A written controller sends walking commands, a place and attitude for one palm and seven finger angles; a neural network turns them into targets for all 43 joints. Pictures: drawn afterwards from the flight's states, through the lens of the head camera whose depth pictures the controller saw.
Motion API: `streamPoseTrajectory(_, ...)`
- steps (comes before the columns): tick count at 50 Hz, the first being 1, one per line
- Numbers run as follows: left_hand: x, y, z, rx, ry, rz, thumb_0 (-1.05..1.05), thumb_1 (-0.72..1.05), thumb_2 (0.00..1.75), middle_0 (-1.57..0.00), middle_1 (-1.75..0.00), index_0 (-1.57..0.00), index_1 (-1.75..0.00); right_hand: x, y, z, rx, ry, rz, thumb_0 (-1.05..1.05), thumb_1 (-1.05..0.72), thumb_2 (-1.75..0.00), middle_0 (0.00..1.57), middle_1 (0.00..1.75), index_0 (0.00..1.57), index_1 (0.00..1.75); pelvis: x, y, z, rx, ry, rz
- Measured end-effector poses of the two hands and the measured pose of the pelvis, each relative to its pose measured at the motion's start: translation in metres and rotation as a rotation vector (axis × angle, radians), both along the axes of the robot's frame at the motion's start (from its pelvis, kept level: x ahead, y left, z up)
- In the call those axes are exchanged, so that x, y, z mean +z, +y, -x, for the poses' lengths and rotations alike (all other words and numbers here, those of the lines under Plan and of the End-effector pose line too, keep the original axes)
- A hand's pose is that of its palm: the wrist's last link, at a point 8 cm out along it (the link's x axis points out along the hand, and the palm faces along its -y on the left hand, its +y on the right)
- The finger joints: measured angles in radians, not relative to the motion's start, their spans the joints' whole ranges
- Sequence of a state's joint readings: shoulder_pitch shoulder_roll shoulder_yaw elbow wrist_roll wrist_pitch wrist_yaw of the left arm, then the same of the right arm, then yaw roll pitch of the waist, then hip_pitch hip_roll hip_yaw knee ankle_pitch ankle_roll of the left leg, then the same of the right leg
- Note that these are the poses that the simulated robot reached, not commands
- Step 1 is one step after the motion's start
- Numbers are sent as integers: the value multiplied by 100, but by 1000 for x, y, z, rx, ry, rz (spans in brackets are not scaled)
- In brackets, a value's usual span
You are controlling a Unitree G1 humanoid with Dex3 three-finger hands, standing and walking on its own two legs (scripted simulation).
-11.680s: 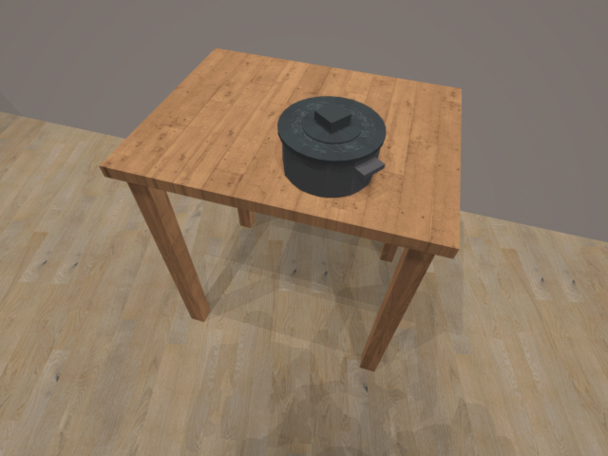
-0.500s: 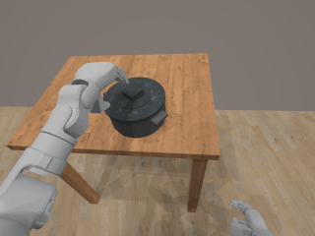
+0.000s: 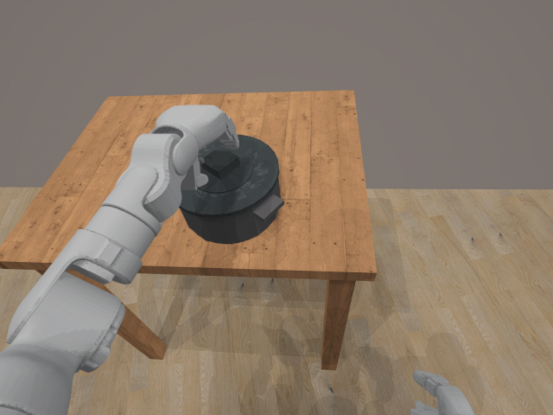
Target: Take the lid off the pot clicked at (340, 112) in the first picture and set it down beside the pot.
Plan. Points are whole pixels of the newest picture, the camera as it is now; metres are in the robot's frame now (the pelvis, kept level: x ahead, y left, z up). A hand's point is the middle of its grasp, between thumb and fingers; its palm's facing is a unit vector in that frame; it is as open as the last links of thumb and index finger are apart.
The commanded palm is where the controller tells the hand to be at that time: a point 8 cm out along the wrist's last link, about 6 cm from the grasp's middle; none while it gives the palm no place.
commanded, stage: move the open hand above the knob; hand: left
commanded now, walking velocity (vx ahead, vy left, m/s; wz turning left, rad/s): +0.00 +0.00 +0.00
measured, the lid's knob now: (220, 162) +0.51 +0.12 +0.08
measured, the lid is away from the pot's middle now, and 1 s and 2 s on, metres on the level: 0.00 0.00 0.00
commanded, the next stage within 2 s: lower the open fingers around the knob in 0.84 s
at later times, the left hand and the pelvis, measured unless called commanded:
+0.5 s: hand (210, 137) +0.49 +0.11 +0.15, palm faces -0.26 -0.02 -0.97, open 9.9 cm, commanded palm +0.47 +0.13 +0.22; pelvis +0.01 +0.00 +0.00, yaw -2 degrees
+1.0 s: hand (215, 139) +0.49 +0.11 +0.15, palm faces -0.28 -0.02 -0.96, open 9.9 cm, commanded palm +0.47 +0.11 +0.21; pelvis +0.02 +0.00 +0.00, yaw -1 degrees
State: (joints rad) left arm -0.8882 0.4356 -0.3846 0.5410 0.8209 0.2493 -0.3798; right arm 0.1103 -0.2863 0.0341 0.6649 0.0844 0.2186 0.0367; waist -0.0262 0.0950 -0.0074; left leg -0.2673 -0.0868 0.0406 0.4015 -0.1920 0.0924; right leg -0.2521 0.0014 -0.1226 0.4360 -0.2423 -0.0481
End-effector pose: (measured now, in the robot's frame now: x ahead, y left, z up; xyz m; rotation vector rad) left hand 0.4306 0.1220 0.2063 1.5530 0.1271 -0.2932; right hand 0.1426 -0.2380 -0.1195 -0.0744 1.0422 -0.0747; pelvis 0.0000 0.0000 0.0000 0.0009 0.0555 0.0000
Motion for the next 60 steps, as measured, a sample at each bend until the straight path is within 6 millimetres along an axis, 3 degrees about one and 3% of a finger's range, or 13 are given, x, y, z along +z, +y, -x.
streamPoseTrajectory(7, 11, 0, -33, 68, -1, 26, 0, -28, 146, -86, -8, -86, -9, -3, -10, 25, -59, 66, 21, 0, -91, -90, 19, 30, 20, 30, 0, -3, 0, -12, 32, -5)
streamPoseTrajectory(12, 4, -14, -38, 7, 9, 19, 0, -28, 146, -86, -8, -86, -8, -11, -16, 44, -81, 121, 20, 0, -91, -90, 19, 30, 20, 30, 0, 0, -6, -18, 46, -3)
streamPoseTrajectory(18, 4, -13, -49, 26, 20, 39, 0, -28, 146, -86, -8, -86, -9, -12, -17, 53, -117, 157, 23, 0, -91, -90, 19, 30, 20, 30, 0, -2, -10, -30, 50, -4)
streamPoseTrajectory(23, 4, -9, -51, 19, -7, 40, 0, -28, 146, -86, -8, -86, -8, -11, -16, 48, -110, 146, 18, 0, -91, -90, 19, 30, 20, 30, 1, -1, -13, -34, 59, -4)
streamPoseTrajectory(29, -3, -1, -45, 43, 14, 20, 0, -28, 146, -86, -8, -86, -8, -10, -13, 28, -83, 119, 4, 0, -91, -90, 19, 30, 20, 30, 0, 0, -16, -24, 56, -2)
streamPoseTrajectory(36, 5, -3, -41, 24, -4, 33, 0, -28, 146, -86, -8, -86, -9, -4, -6, 1, -42, 63, 9, 0, -91, -90, 19, 30, 20, 30, 0, 1, -15, -11, 54, -2)
streamPoseTrajectory(42, 2, -9, -42, 16, 3, 15, 0, -28, 146, -86, -8, -86, -9, -1, -1, -9, -25, 42, 1, 0, -91, -90, 19, 30, 20, 30, 0, 3, -15, -2, 60, -2)
streamPoseTrajectory(48, 3, -15, -46, 17, 2, 36, 0, -28, 146, -86, -8, -86, -9, -5, 4, -5, -30, 65, -8, 0, -91, -90, 19, 30, 20, 30, 0, 4, -16, -10, 62, -2)
streamPoseTrajectory(60, -13, -21, -52, 23, 78, 25, 0, -28, 146, -86, -8, -86, -8, -14, 0, 27, -65, 139, -7, 0, -91, -90, 19, 30, 20, 30, 0, 5, -19, -12, 67, -2)
